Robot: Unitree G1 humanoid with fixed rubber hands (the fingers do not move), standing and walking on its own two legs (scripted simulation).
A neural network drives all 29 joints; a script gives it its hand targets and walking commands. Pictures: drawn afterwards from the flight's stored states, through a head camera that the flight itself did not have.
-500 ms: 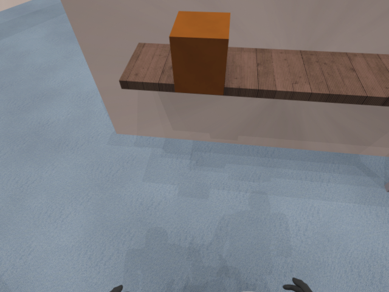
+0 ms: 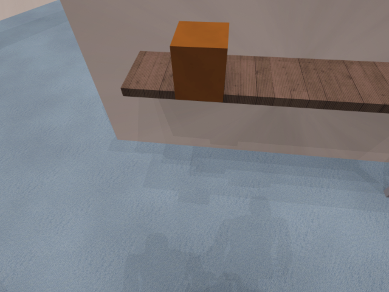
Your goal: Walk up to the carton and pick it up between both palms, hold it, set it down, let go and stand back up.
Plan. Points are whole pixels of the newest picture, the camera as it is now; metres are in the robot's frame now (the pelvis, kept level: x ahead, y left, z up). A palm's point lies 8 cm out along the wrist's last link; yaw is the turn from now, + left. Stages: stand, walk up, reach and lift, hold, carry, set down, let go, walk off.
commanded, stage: stand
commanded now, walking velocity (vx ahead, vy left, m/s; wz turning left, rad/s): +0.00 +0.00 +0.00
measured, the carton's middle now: (201, 62) +0.83 -0.02 +0.01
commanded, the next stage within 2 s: walk up in 1.22 s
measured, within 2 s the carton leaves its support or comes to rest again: neither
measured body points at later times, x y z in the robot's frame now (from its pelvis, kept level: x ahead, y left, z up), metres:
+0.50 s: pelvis +0.00 +0.00 +0.01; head +0.01 +0.00 +0.46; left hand -0.01 +0.20 -0.16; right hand -0.02 -0.20 -0.16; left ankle -0.01 +0.12 -0.73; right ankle -0.01 -0.12 -0.73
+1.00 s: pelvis -0.01 +0.00 +0.01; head +0.00 +0.00 +0.46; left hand -0.03 +0.19 -0.16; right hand -0.03 -0.19 -0.16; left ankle -0.01 +0.12 -0.73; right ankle -0.01 -0.12 -0.73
